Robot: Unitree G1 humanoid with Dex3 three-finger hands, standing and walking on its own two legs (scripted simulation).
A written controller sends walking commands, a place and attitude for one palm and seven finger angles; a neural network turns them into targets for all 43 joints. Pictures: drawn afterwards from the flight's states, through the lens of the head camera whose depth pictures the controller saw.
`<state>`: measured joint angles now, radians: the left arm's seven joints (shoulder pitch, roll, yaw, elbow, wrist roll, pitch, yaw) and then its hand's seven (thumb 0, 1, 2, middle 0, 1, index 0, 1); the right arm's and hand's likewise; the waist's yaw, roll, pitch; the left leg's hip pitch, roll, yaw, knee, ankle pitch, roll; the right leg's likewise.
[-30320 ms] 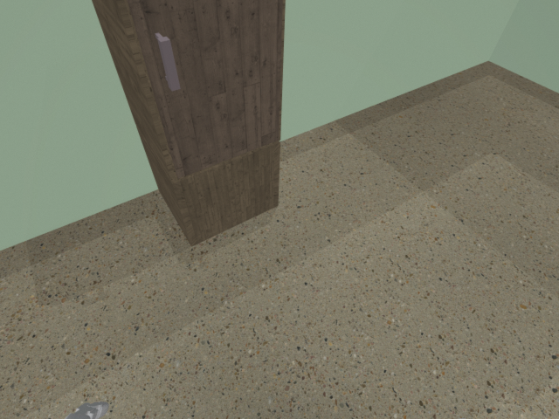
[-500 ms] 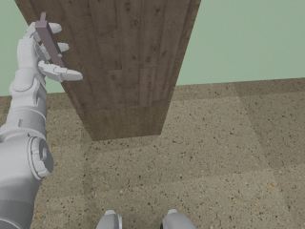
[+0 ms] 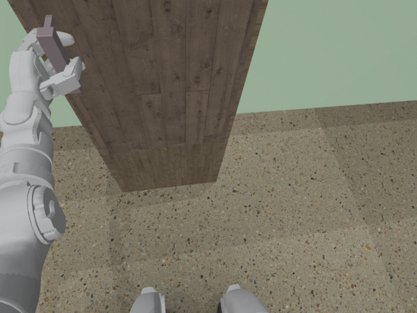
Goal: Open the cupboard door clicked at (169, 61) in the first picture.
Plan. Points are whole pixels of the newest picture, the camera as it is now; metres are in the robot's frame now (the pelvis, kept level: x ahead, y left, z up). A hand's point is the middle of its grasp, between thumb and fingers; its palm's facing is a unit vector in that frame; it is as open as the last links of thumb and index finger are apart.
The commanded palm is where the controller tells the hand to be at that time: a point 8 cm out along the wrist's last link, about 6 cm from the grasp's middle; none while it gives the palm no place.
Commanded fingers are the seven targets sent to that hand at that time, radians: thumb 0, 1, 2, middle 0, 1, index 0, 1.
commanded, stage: close the thumb around the handle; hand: left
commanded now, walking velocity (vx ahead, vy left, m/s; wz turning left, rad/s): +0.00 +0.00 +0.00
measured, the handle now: (62, 56) +0.57 +0.21 +0.11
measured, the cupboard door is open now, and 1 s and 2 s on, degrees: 2 34 39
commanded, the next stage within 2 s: pull the door open along its arc in 0.12 s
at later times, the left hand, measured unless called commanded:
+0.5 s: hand (75, 82) +0.51 +0.18 +0.11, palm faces +0.05 -1.00 +0.01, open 5.7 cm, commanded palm +0.45 +0.22 +0.11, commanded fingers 0.00 0.90 0.90 -0.40 -1.35 -0.40 -1.35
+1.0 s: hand (131, 162) +0.35 +0.09 +0.12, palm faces +0.41 -0.91 +0.03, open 6.3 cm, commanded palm +0.28 +0.15 +0.11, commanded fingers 0.00 0.90 0.90 -0.40 -1.35 -0.40 -1.35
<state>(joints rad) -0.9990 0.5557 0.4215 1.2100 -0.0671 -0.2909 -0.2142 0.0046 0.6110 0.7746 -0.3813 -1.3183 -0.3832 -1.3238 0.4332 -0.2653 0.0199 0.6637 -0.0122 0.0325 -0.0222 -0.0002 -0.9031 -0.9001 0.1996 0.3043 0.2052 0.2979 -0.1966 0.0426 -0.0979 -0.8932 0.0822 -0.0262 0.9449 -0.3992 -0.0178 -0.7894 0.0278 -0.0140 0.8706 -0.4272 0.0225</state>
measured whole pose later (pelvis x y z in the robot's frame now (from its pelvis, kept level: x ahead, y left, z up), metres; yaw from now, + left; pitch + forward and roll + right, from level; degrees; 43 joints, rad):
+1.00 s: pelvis +0.02 -0.02 +0.03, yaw +2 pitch +6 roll +0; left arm -0.05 -0.09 -0.06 0.13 0.01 -0.04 0.50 0.01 0.63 0.72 -0.36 -1.30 -0.38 -1.33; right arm 0.16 -0.16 0.01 0.55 -0.05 0.07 0.00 0.00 -0.90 -0.90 0.20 0.30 0.20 0.30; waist -0.02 0.04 -0.12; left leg -0.49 0.06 -0.01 0.75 -0.37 -0.04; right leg -0.41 0.00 0.00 0.75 -0.44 0.00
